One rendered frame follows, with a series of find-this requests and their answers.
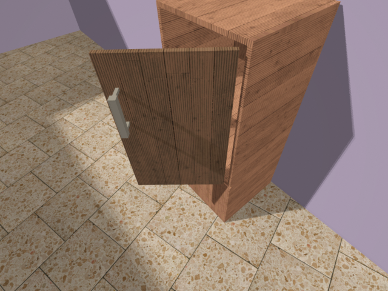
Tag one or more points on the handle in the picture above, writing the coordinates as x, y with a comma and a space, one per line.
117, 113

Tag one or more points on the cupboard door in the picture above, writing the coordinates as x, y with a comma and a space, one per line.
179, 103

